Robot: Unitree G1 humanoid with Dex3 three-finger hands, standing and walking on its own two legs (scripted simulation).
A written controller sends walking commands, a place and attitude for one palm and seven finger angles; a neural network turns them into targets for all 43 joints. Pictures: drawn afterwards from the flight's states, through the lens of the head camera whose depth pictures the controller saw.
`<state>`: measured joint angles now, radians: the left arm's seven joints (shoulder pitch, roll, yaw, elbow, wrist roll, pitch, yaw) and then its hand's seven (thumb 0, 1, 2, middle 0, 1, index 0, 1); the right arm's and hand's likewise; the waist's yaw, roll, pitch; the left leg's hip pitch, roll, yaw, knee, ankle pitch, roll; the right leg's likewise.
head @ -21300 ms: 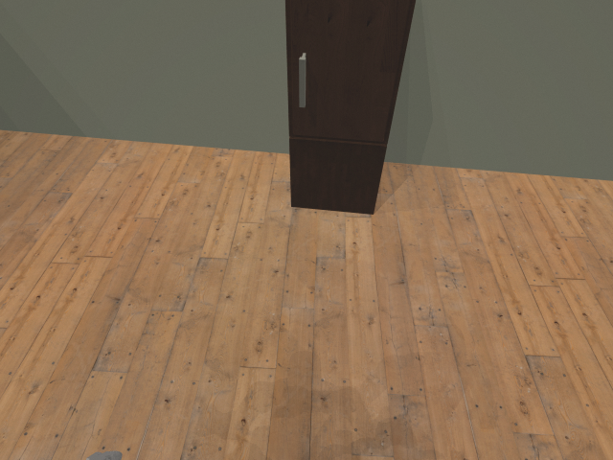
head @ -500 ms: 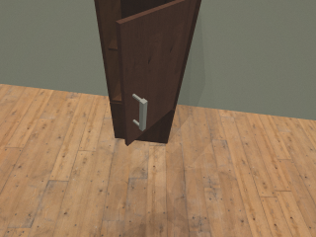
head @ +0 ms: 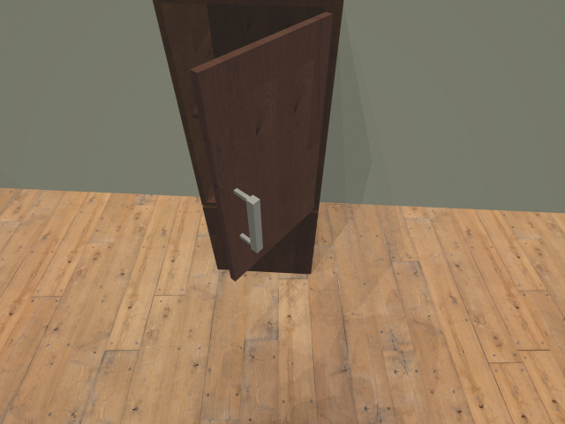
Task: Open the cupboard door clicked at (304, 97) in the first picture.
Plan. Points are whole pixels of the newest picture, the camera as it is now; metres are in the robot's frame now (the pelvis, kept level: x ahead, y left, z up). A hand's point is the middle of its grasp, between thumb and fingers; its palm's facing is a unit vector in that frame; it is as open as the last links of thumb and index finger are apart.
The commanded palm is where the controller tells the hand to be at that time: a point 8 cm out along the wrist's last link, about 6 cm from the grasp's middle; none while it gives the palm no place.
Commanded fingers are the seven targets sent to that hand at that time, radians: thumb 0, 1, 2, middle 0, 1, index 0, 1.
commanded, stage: let the arm hang, fingers relaxed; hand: left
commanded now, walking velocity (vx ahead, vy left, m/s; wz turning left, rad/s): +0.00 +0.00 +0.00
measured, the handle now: (248, 221) +0.56 +0.11 -0.11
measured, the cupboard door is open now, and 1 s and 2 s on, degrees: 53 53 53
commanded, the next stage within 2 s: look to check the result in 0.18 s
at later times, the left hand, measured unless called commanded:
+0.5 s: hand out of the picture -0.01 +0.15 -0.18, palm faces +0.04 -0.98 -0.19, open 7.3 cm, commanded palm none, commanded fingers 0.00 0.90 0.90 -0.20 -0.30 -0.20 -0.30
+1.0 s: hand out of the picture +0.02 +0.16 -0.18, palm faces +0.01 -0.98 -0.20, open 7.3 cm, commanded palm none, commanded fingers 0.00 0.90 0.90 -0.20 -0.30 -0.20 -0.30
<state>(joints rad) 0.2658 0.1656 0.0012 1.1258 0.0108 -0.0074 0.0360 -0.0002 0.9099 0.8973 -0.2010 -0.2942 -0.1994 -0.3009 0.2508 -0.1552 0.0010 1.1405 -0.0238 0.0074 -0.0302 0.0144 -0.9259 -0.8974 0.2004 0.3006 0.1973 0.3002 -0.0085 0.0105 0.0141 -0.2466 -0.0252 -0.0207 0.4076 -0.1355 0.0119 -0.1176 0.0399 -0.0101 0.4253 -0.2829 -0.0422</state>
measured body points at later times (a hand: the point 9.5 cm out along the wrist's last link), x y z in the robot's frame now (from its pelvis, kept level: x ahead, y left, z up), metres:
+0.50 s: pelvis +0.02 -0.01 +0.00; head +0.03 -0.01 +0.45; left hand -0.01 +0.20 -0.16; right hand +0.01 -0.23 -0.16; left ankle +0.05 +0.11 -0.74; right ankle -0.03 -0.09 -0.74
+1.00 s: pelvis +0.03 -0.02 +0.00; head +0.04 -0.02 +0.45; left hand +0.02 +0.21 -0.16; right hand +0.03 -0.24 -0.16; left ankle +0.05 +0.11 -0.74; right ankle -0.03 -0.09 -0.74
